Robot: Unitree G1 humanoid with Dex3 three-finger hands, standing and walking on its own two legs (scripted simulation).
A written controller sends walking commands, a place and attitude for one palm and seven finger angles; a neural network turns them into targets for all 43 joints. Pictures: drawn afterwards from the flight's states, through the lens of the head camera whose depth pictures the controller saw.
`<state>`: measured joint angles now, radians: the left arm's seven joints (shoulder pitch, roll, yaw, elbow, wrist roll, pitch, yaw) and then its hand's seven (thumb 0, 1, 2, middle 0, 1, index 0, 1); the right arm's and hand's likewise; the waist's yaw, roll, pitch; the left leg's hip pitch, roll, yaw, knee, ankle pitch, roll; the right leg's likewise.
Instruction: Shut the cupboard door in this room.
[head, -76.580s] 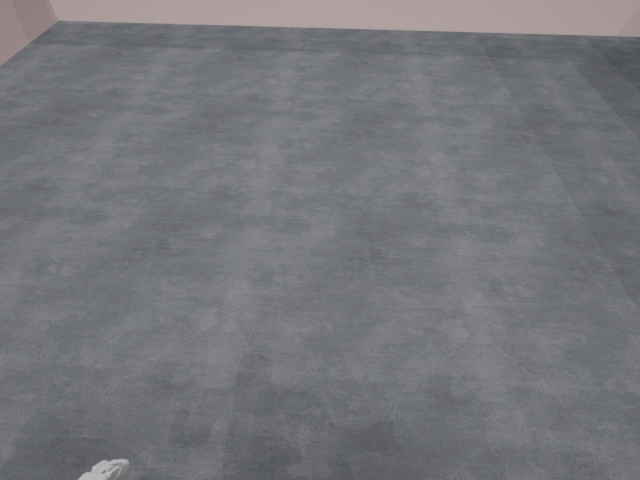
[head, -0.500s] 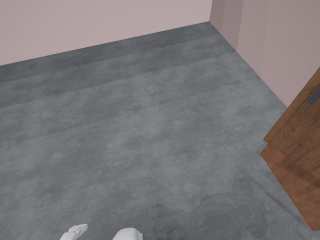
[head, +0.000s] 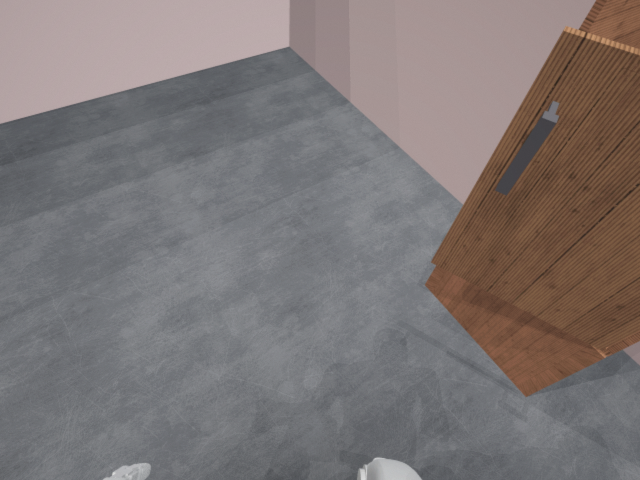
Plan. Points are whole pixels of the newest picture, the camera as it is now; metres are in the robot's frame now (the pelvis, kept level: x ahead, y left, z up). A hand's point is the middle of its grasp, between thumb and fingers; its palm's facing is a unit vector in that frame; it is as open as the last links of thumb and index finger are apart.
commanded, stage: turn to face it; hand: left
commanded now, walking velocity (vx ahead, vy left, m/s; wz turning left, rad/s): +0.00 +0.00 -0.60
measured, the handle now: (527, 149) +0.61 -0.29 +0.06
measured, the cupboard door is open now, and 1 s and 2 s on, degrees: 25 25 25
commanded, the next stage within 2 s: take the last steps up to it in 0.76 s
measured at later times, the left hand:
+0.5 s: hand (227, 455) +0.16 +0.14 -0.17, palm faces -0.25 -0.94 -0.22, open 7.4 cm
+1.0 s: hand (262, 439) +0.19 +0.09 -0.16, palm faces -0.42 -0.88 -0.23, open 7.4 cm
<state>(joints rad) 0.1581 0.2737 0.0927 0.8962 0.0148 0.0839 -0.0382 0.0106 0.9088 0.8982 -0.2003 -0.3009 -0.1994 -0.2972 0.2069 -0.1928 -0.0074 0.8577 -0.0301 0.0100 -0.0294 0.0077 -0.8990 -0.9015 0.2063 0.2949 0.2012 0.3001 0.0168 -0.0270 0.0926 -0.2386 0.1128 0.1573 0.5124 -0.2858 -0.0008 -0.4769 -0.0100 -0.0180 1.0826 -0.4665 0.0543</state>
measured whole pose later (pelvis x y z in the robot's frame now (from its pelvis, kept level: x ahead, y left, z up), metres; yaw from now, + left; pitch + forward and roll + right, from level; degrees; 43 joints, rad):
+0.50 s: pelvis +0.03 -0.03 -0.01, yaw -16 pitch +2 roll +0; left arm 0.17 0.21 0.05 0.91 0.02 0.05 -0.01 0.01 0.90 0.90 -0.21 -0.30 -0.21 -0.30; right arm 0.17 -0.24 -0.04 0.87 -0.01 0.03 -0.02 0.01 -0.90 -0.90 0.20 0.29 0.20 0.30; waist 0.00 -0.01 0.07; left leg -0.39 0.05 0.05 0.72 -0.36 -0.08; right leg -0.28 0.03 0.08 0.55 -0.30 -0.01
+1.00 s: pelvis +0.05 -0.05 +0.00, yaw -26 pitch +2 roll +0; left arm 0.21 0.18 0.04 0.96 0.02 0.02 0.00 0.01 0.91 0.90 -0.20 -0.30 -0.20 -0.30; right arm 0.22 -0.24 -0.05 0.97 -0.02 0.05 -0.02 0.01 -0.90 -0.90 0.20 0.29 0.20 0.30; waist -0.01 0.04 0.06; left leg -0.45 0.07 0.06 1.01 -0.46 -0.06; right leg -0.23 0.01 -0.02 0.49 -0.29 -0.03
